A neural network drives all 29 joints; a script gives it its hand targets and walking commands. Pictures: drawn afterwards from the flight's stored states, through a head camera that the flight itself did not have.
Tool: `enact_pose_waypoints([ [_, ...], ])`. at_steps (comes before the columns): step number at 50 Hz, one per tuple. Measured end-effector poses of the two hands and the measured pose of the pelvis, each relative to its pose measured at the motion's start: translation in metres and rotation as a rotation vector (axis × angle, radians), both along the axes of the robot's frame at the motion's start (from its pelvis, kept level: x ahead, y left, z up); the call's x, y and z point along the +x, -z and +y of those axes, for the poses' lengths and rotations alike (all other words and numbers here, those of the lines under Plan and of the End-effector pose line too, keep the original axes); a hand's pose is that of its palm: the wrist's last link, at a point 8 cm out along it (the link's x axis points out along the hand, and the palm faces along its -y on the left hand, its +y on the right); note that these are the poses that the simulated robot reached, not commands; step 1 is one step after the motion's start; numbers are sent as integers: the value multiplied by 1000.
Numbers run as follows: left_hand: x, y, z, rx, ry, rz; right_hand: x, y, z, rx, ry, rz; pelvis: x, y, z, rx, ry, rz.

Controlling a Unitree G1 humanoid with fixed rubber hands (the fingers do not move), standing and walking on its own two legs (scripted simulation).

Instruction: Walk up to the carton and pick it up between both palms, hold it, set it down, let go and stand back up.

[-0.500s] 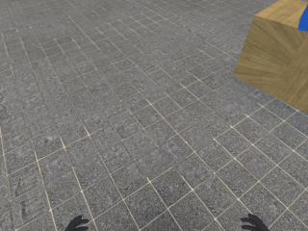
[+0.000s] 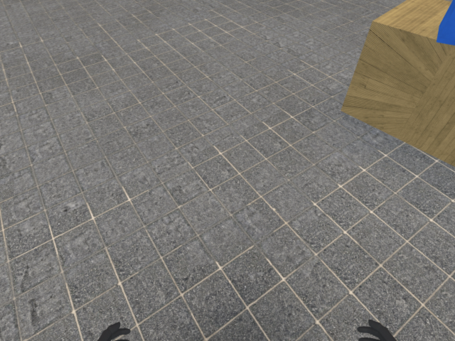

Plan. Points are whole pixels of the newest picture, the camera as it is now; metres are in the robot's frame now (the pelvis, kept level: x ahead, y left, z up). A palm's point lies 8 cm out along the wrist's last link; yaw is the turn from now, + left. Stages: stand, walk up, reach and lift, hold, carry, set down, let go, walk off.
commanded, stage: stand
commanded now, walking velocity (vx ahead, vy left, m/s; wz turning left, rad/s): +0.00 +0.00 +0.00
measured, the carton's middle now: out of the picture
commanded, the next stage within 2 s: none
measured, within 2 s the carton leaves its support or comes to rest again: neither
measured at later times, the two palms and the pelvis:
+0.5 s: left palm out of the picture +0.10 +0.25 -0.10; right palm out of the picture +0.09 -0.26 -0.10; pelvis +0.00 +0.00 +0.00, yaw -1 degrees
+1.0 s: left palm out of the picture +0.10 +0.25 -0.10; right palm out of the picture +0.08 -0.26 -0.10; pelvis +0.00 +0.00 +0.00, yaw -1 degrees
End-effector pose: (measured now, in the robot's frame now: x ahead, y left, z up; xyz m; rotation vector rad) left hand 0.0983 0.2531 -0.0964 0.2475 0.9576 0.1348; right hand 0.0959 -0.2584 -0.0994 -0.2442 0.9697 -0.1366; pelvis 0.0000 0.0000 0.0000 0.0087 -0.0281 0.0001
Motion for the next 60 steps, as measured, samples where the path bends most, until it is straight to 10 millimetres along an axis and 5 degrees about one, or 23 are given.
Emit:
enact_pose_waypoints([
  [60,6,4,2,8,25,41,-16,4,-3,-7,41,48,5,-1,3,2,30,2],
])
